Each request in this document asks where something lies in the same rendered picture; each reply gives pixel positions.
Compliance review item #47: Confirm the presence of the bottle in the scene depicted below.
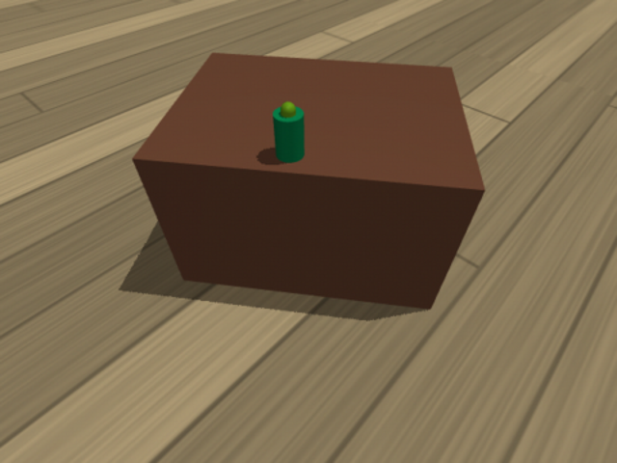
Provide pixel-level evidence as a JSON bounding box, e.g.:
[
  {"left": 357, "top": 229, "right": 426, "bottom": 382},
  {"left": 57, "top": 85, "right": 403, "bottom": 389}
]
[{"left": 273, "top": 101, "right": 305, "bottom": 163}]

